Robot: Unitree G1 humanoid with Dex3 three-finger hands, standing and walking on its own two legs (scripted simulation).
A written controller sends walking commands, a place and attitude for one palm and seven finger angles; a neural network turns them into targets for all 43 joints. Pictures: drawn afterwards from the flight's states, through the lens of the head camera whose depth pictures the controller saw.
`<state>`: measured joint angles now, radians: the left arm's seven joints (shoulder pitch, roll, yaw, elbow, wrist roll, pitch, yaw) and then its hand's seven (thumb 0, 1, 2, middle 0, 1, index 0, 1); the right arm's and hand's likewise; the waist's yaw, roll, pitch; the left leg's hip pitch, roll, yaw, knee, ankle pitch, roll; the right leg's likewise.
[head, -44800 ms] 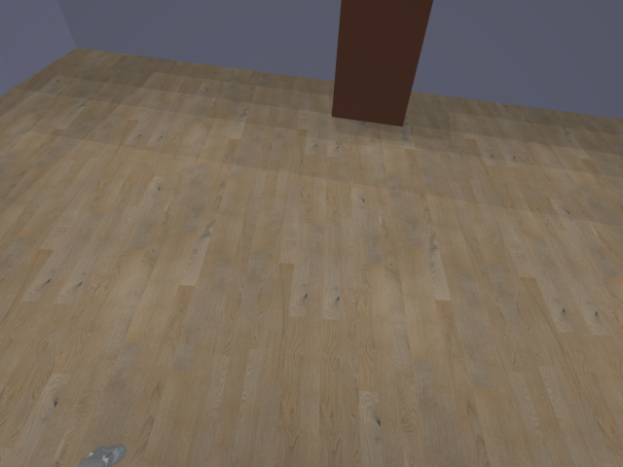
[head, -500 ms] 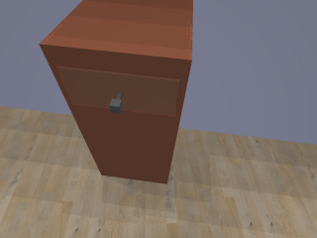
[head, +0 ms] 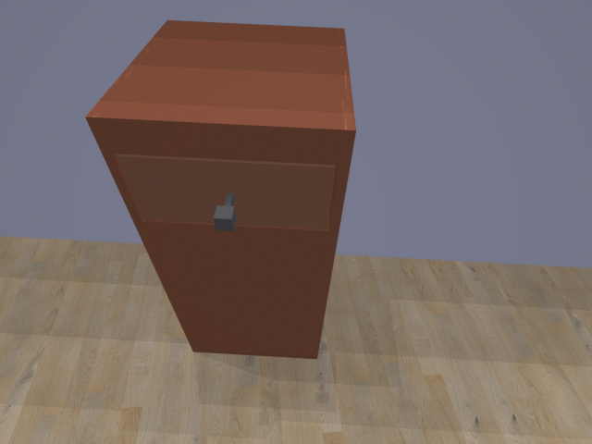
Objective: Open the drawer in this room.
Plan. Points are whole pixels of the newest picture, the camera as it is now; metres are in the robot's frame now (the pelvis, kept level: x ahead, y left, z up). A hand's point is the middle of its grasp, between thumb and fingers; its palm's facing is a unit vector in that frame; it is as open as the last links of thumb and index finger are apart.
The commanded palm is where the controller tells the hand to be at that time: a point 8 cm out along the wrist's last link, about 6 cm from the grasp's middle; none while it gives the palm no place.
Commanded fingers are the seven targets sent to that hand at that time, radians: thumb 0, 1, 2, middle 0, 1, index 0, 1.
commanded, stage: look again from close up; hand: left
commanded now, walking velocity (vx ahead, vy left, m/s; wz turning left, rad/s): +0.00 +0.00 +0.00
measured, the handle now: (227, 211) +0.51 +0.16 +0.00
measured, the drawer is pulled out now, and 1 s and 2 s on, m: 0.00 0.00 0.00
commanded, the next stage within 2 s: raise the hand with hooked fingers in 0.54 s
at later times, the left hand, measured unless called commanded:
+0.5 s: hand out of the picture +0.00 +0.18 -0.18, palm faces +0.01 -0.98 -0.19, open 7.3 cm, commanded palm none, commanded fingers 0.00 0.90 0.90 -0.20 -0.30 -0.20 -0.30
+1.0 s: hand (187, 379) +0.21 +0.16 -0.04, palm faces -0.02 -0.39 -0.92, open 8.2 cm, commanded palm +0.15 +0.21 -0.02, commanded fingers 0.00 0.46 0.71 -0.23 -0.58 -0.23 -0.58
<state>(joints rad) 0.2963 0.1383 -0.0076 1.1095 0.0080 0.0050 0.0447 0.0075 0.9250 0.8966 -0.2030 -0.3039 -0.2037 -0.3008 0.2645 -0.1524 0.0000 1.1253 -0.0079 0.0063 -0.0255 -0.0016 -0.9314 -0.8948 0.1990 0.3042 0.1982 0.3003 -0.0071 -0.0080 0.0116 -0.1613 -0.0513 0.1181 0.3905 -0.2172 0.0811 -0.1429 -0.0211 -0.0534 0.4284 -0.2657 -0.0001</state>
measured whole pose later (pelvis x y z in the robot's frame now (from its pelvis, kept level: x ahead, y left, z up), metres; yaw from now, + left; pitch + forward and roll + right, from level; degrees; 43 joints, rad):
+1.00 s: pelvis +0.00 -0.02 -0.03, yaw +0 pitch +6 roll +2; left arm 0.34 0.25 -0.13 0.07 0.85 0.00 0.35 0.01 0.69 0.80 -0.21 -0.45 -0.21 -0.45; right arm 0.14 -0.26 -0.02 0.59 -0.02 -0.02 0.01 0.01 -0.91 -0.90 0.20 0.30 0.20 0.30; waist 0.01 0.02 -0.12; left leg -0.43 -0.05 0.14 0.66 -0.34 0.06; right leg -0.49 0.05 0.04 0.75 -0.35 -0.06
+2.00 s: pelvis +0.02 +0.00 -0.01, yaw -3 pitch +2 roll +0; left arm 0.02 0.47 -0.08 -0.05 0.93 0.09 0.16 0.00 -0.44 0.32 -0.32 -1.17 -0.32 -1.17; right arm 0.08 -0.24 0.00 0.61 0.01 0.16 -0.03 0.01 -0.91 -0.90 0.20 0.30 0.20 0.30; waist 0.06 0.06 -0.06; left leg -0.27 -0.10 -0.06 0.54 -0.31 0.06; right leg -0.31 0.07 0.08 0.58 -0.30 -0.04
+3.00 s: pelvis +0.01 +0.02 +0.00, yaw -1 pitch +2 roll +0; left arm -0.27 0.52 -0.08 0.18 0.94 0.01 0.05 0.00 -0.49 0.30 -0.32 -1.21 -0.33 -1.20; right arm 0.14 -0.23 0.02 0.63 0.01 0.16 -0.01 0.00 -0.90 -0.89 0.20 0.30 0.20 0.30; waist 0.07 0.06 -0.01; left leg -0.24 -0.12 -0.08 0.44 -0.23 0.07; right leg -0.27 0.04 0.06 0.45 -0.22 -0.02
